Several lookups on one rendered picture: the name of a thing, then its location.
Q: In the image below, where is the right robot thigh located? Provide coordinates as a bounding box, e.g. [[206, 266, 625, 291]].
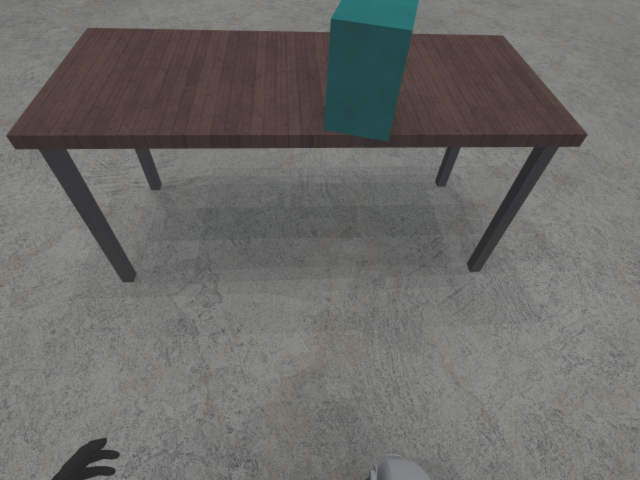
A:
[[369, 459, 431, 480]]

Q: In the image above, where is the robot right shin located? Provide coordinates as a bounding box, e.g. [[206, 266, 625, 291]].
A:
[[380, 454, 402, 463]]

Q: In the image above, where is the robot left hand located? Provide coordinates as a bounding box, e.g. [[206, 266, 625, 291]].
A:
[[52, 438, 120, 480]]

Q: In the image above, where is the table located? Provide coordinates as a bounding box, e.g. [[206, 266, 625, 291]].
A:
[[6, 28, 588, 282]]

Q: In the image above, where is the carton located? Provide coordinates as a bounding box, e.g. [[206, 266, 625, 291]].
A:
[[324, 0, 419, 141]]

